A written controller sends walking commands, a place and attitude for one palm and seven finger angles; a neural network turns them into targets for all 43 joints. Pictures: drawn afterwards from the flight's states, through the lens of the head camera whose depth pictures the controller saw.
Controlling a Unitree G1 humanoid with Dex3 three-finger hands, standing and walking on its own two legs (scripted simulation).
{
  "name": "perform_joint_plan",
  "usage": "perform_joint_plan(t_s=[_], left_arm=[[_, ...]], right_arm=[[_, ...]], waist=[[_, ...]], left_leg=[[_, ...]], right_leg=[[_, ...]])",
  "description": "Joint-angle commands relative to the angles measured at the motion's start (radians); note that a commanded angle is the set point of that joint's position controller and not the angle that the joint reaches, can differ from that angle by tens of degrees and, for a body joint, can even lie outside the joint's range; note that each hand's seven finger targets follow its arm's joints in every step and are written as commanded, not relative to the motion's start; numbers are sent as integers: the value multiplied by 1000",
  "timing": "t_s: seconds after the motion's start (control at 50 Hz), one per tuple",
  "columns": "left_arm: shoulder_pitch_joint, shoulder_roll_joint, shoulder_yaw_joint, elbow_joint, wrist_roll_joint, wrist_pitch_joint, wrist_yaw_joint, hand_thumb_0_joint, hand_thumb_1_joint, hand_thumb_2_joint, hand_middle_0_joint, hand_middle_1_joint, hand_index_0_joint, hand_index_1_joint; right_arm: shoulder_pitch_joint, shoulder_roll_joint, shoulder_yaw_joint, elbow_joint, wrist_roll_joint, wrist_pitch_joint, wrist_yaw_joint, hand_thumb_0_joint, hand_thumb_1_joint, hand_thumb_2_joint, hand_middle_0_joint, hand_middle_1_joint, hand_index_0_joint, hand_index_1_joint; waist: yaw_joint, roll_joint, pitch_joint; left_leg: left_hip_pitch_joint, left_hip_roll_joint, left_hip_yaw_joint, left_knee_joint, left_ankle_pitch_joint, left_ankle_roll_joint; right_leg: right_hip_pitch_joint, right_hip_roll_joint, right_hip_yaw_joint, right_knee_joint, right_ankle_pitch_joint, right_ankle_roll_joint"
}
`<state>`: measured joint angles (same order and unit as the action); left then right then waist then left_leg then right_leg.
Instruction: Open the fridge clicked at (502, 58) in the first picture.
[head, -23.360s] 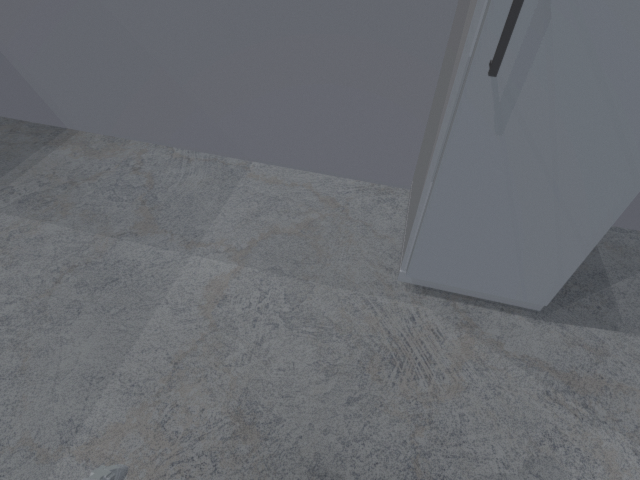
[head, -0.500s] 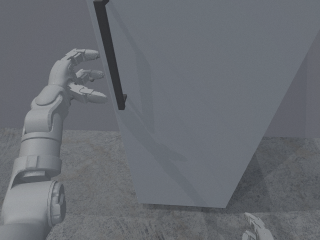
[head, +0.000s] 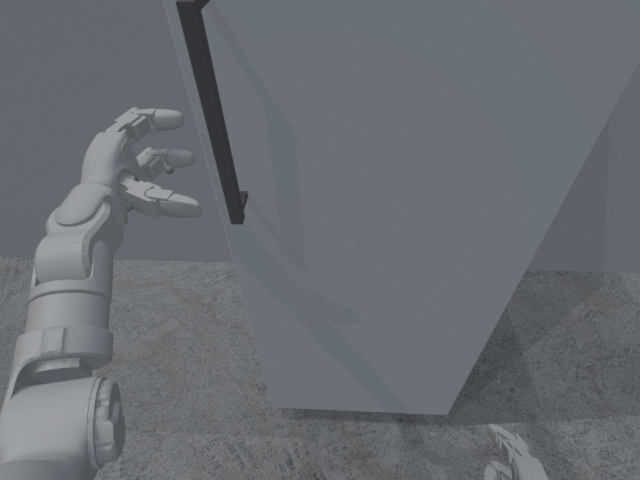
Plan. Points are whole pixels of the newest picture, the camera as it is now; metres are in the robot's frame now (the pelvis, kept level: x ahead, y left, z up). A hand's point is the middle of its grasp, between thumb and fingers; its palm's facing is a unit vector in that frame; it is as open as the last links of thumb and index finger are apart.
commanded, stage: move the hooked fingers beside the handle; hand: left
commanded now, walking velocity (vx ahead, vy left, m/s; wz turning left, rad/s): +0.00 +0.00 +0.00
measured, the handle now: (222, 125) +0.45 +0.14 +0.25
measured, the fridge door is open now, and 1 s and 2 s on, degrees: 0 0 0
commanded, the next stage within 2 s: none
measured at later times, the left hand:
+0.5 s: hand (162, 157) +0.39 +0.20 +0.24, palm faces +0.02 -1.00 -0.01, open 13.9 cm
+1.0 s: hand (165, 172) +0.39 +0.20 +0.22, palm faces +0.05 -1.00 -0.01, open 13.9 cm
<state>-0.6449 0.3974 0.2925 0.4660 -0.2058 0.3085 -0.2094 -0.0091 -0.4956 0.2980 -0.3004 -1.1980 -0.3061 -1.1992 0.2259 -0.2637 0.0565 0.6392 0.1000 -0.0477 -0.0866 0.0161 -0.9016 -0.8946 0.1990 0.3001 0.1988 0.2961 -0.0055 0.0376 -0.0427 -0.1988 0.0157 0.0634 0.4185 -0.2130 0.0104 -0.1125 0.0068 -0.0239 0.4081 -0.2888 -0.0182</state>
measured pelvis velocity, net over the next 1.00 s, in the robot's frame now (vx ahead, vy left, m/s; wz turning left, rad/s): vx -0.01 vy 0.00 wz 0.01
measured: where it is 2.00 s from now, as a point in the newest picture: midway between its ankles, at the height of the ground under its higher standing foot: outside the picture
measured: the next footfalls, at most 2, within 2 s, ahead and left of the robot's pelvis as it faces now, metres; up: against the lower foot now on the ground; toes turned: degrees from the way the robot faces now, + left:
none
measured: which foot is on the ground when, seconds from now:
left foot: down 0.00-1.00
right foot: down 0.00-1.00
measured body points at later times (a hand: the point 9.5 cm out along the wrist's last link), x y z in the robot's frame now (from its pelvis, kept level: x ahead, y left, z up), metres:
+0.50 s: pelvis +0.00 +0.00 +0.00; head -0.03 -0.01 +0.45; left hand +0.38 +0.25 +0.25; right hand +0.16 -0.24 -0.09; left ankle +0.01 +0.11 -0.74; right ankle -0.05 -0.11 -0.74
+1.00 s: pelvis -0.01 +0.00 +0.00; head -0.04 -0.02 +0.45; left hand +0.38 +0.25 +0.23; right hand +0.15 -0.24 -0.09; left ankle +0.01 +0.11 -0.74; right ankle -0.05 -0.11 -0.74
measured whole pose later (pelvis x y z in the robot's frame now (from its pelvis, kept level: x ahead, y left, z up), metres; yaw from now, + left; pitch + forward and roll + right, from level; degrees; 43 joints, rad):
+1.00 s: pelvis -0.01 +0.00 +0.00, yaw +0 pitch -1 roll +0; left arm -0.70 0.41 0.27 0.55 -0.21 0.36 -0.20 -0.01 -0.50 0.30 -0.30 -1.20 -0.31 -1.20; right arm 0.22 -0.26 0.07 0.64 0.10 -0.02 -0.09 0.02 -0.90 -0.89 0.20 0.30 0.20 0.30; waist -0.01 0.05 -0.06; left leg -0.21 0.02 0.05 0.42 -0.19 0.01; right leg -0.12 0.01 -0.03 0.40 -0.27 -0.02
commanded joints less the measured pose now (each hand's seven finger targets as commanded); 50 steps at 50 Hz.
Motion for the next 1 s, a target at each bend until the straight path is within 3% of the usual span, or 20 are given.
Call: perform_joint_plan(t_s=[0.0,0.04,0.06,0.12,0.2,0.22,0.24,0.36,0.42,0.5,0.52,0.54,0.56,0.66,0.72,0.8,0.82,0.9,0.92,0.98], left_arm=[[-498,271,81,-329,-18,-102,5,0,-500,300,-300,-1200,-300,-1200],[-506,276,77,-310,-22,-95,-7,0,-500,300,-300,-1200,-300,-1200],[-513,224,30,-304,-24,-82,-15,0,-500,300,-300,-1200,-300,-1200],[-475,177,-9,-211,-30,-36,-27,0,-500,300,-300,-1200,-300,-1200],[-473,176,-6,-150,-34,-3,-24,0,-500,300,-300,-1200,-300,-1200],[-482,214,18,-158,-33,-15,-17,0,-500,300,-300,-1200,-300,-1200],[-518,200,5,-209,-32,-27,-15,0,-500,300,-300,-1200,-300,-1200],[-565,265,72,-348,-25,-109,17,0,-500,300,-300,-1200,-300,-1200],[-465,263,84,-262,-27,-84,12,0,-500,300,-300,-1200,-300,-1200],[-377,233,61,-154,-21,-4,-6,0,-500,300,-300,-1200,-300,-1200],[-338,234,58,-116,-21,7,-10,0,-500,300,-300,-1200,-300,-1200],[-387,200,16,-150,-23,9,-15,0,-500,300,-300,-1200,-300,-1200],[-427,168,-12,-187,-28,5,-19,0,-500,300,-300,-1200,-300,-1200],[-600,215,13,-389,-42,-91,-8,0,-500,300,-300,-1200,-300,-1200],[-618,238,36,-388,-44,-119,11,0,-500,300,-300,-1200,-300,-1200],[-504,193,28,-181,-28,-46,27,0,-500,300,-300,-1200,-300,-1200],[-420,236,73,-97,-22,-22,31,0,-500,300,-300,-1200,-300,-1200],[-393,214,29,-30,-12,32,15,0,-500,300,-300,-1200,-300,-1200],[-399,227,36,-48,-13,14,15,0,-500,300,-300,-1200,-300,-1200],[-545,257,51,-238,-22,-72,9,0,-500,300,-300,-1200,-300,-1200]], right_arm=[[-124,-116,-41,-163,-5,-53,-3,0,-900,-900,200,300,200,300],[-123,-121,-41,-157,-2,-49,-9,0,-900,-900,200,300,200,300],[-126,-119,-39,-156,1,-50,-9,0,-900,-900,200,300,200,300],[-119,-125,-43,-139,5,-47,-14,0,-900,-900,200,300,200,300],[-115,-126,-42,-135,5,-39,-15,0,-900,-900,200,300,200,300],[-110,-132,-46,-130,4,-37,-15,0,-900,-900,200,300,200,300],[-121,-126,-43,-143,3,-38,-15,0,-900,-900,200,300,200,300],[-133,-111,-36,-157,-10,-49,-6,0,-900,-900,200,300,200,300],[-127,-119,-39,-148,-7,-39,-4,0,-900,-900,200,300,200,300],[-123,-126,-39,-148,2,-22,-4,0,-900,-900,200,300,200,300],[-123,-133,-43,-147,7,-16,-5,0,-900,-900,200,300,200,300],[-128,-130,-39,-153,9,-15,-6,0,-900,-900,200,300,200,300],[-130,-125,-41,-159,8,-20,-6,0,-900,-900,200,300,200,300],[-145,-113,-37,-165,-2,-50,-15,0,-900,-900,200,300,200,300],[-134,-117,-38,-142,-7,-62,-18,0,-900,-900,200,300,200,300],[-123,-118,-34,-110,-6,-54,-14,0,-900,-900,200,300,200,300],[-107,-128,-41,-104,-6,-44,-11,0,-900,-900,200,300,200,300],[-110,-133,-37,-130,3,-15,-7,0,-900,-900,200,300,200,300],[-108,-136,-43,-136,3,-13,-6,0,-900,-900,200,300,200,300],[-127,-124,-43,-166,-2,-31,-10,0,-900,-900,200,300,200,300]], waist=[[17,25,-317],[9,12,-287],[0,30,-275],[-9,-7,-215],[-10,-28,-200],[-6,-66,-214],[-2,-26,-246],[17,25,-347],[28,-37,-294],[23,-31,-190],[24,-71,-168],[12,-31,-165],[1,-33,-182],[-8,39,-304],[-8,7,-315],[6,7,-219],[24,-48,-199],[15,-73,-131],[15,-101,-147],[9,-55,-259]], left_leg=[[259,-13,-50,10,349,44],[251,-10,-49,5,327,45],[253,-11,-52,5,320,43],[237,-9,-54,3,268,43],[201,-15,-62,1,226,42],[204,-13,-62,2,239,44],[216,-16,-62,1,258,44],[276,-15,-66,8,334,41],[236,-11,-56,-1,321,42],[167,-13,-49,-15,240,39],[156,-9,-45,-15,228,41],[158,-11,-47,-18,221,42],[179,-12,-54,-12,217,43],[284,-13,-74,-1,248,44],[293,-9,-73,-4,243,43],[212,-13,-66,-20,203,35],[179,-14,-59,-22,198,37],[113,-12,-50,-34,148,38],[123,-8,-52,-30,157,40],[193,-14,-54,-16,209,49]], right_leg=[[-12,-1,8,-29,470,-7],[-26,1,5,-39,446,-6],[-40,1,3,-38,436,-7],[-90,4,-3,-56,377,-5],[-108,2,-4,-55,340,-3],[-87,0,-3,-58,352,-3],[-76,-2,0,-49,369,-5],[-11,0,7,-34,432,-11],[-7,1,0,-42,435,-7],[-59,0,-1,-55,366,-3],[-63,-2,-1,-62,357,0],[-75,-3,0,-62,347,0],[-87,0,0,-63,337,0],[-72,7,7,-63,326,-10],[-66,10,3,-71,312,-8],[-87,8,-3,-70,290,-7],[-71,6,-2,-78,294,-5],[-95,-3,2,-83,264,4],[-86,-2,1,-83,265,4],[-48,0,16,-70,321,0]])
